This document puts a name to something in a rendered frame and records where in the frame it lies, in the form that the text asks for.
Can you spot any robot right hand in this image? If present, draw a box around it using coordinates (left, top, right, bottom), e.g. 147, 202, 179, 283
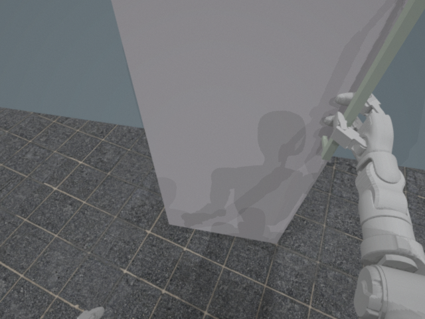
323, 92, 394, 163

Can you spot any robot right upper arm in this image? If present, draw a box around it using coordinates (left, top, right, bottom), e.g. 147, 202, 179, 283
353, 265, 425, 319

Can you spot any robot right forearm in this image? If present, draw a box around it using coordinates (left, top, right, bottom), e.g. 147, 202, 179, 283
355, 152, 425, 276

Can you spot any fridge door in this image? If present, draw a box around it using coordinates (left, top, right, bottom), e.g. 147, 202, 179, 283
111, 0, 408, 244

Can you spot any handle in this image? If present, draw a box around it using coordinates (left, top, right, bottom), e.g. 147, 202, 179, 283
321, 0, 425, 160

